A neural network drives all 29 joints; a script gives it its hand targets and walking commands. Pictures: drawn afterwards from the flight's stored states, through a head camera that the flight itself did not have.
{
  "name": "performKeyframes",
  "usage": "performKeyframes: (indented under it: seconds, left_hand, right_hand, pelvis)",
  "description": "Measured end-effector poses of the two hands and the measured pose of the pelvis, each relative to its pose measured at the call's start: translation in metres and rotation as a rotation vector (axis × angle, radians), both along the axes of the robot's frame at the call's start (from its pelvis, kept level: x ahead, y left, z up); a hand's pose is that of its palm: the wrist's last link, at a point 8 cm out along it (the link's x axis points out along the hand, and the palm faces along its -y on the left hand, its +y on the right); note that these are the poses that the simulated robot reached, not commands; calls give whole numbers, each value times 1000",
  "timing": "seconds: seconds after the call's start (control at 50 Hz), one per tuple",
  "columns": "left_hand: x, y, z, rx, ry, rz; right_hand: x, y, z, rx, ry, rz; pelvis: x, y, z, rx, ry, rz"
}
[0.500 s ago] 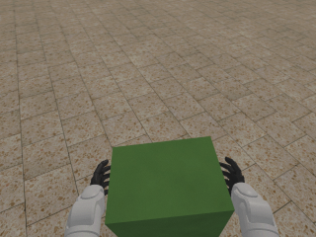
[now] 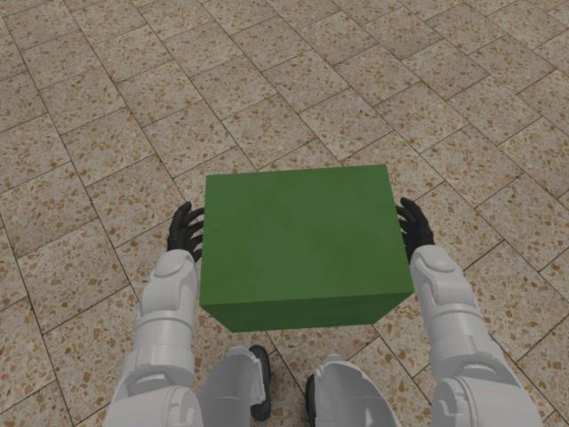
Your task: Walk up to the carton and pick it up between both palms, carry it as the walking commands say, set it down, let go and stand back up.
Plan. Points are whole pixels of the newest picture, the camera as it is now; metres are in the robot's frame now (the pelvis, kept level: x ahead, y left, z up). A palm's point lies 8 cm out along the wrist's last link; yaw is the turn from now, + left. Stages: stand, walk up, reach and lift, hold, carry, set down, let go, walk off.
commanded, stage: set down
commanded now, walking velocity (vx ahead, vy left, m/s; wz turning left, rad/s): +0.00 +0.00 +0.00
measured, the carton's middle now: (299, 258) +0.35 -0.01 -0.10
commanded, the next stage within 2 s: none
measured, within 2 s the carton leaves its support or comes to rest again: neither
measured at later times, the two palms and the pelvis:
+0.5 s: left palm (182, 254) +0.37 +0.20 -0.14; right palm (378, 237) +0.40 -0.16 -0.15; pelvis +0.02 -0.02 -0.05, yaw -1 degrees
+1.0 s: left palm (189, 256) +0.39 +0.21 -0.22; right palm (362, 239) +0.42 -0.15 -0.22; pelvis -0.03 +0.02 -0.14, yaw -3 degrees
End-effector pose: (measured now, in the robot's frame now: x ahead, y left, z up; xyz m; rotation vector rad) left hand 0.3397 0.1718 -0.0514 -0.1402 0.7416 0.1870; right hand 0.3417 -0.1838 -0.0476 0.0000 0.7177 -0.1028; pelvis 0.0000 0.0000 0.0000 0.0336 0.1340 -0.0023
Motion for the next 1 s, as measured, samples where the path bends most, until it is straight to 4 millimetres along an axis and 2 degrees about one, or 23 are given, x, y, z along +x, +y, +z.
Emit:
performKeyframes:
  seconds: [0.18, 0.28, 0.4, 0.5, 0.7, 0.9, 1.0]
  left_hand:
    - [11, -6, -44, 31, 35, 20]
    - [16, 3, -64, 65, 24, 13]
    - [25, 19, -72, 96, -21, 9]
    - [29, 25, -87, 91, -23, 10]
    - [37, 34, -138, 81, 1, -4]
    - [53, 36, -154, 101, -51, 0]
    - [53, 35, -169, 70, -19, 34]
  right_hand:
    - [24, -6, -50, 20, 35, 28]
    - [38, 4, -72, 45, 23, 23]
    - [53, 20, -85, 80, -20, 10]
    - [57, 27, -100, 81, -21, 8]
    - [59, 35, -148, 33, -1, 25]
    - [81, 37, -157, -17, -64, 82]
    - [83, 37, -173, -22, -33, 102]
  pelvis:
    - [6, -16, -15, 24, 150, -8]
    - [12, -23, -25, 29, 252, -16]
    - [16, -25, -41, 29, 361, -23]
    - [16, -21, -54, 26, 412, -23]
    - [2, -3, -88, 9, 492, -27]
    - [-19, 13, -128, -6, 485, -34]
    - [-28, 16, -142, -8, 489, -36]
